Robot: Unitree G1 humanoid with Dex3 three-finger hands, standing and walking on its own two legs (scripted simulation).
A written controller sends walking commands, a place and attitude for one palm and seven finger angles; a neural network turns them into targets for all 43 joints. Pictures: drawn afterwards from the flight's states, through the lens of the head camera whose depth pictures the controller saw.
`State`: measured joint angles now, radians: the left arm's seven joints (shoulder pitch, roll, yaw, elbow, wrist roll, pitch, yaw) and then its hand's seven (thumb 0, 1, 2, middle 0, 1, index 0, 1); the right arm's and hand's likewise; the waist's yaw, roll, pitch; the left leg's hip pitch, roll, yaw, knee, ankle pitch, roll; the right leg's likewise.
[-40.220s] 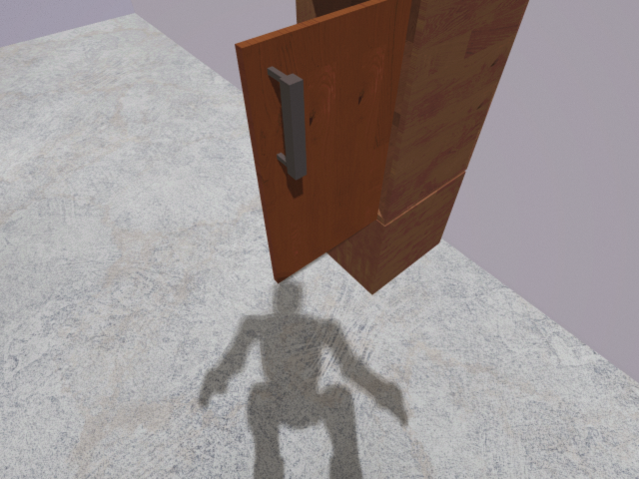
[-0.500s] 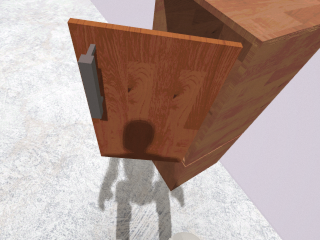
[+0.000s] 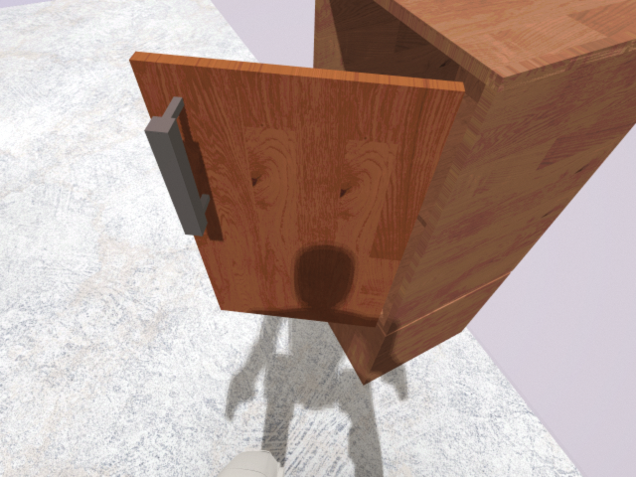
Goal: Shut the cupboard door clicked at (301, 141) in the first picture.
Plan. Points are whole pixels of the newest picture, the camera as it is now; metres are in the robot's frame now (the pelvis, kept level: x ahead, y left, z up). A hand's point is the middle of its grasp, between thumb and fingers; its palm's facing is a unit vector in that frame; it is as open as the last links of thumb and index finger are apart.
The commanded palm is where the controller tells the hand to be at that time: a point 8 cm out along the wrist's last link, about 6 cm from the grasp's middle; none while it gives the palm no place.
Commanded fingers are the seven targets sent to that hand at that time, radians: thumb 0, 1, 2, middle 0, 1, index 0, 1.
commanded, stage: come to a stop and stand still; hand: left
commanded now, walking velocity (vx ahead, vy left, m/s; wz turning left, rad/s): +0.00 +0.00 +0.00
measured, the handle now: (186, 171) +0.43 +0.22 +0.12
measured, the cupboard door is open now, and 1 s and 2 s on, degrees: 57 57 57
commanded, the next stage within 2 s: look again from close up in 1.02 s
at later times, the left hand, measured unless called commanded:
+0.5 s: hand out of the picture +0.01 +0.30 -0.17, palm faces +0.00 -0.96 -0.27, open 7.4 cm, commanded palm none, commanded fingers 0.00 0.90 0.90 -0.20 -0.30 -0.20 -0.30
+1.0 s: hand out of the picture -0.04 +0.29 -0.16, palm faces -0.03 -0.98 -0.22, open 7.3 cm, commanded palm none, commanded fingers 0.00 0.90 0.90 -0.20 -0.30 -0.20 -0.30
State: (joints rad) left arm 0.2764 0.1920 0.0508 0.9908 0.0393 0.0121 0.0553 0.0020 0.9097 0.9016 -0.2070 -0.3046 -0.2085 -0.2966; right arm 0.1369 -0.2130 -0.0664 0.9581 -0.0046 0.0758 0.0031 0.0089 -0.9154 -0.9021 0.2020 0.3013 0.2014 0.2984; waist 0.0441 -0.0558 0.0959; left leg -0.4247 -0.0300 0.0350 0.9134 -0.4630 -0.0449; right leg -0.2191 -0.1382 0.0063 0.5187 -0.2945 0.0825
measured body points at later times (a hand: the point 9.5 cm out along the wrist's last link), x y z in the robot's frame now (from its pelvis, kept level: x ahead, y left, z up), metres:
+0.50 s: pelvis -0.04 +0.10 -0.01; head -0.06 +0.09 +0.44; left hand +0.01 +0.35 -0.15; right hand -0.01 -0.14 -0.16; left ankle -0.04 +0.17 -0.74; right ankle -0.02 -0.04 -0.73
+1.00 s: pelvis -0.06 +0.12 +0.00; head -0.06 +0.11 +0.45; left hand -0.04 +0.35 -0.15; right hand -0.07 -0.09 -0.16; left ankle -0.04 +0.17 -0.74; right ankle -0.05 -0.01 -0.74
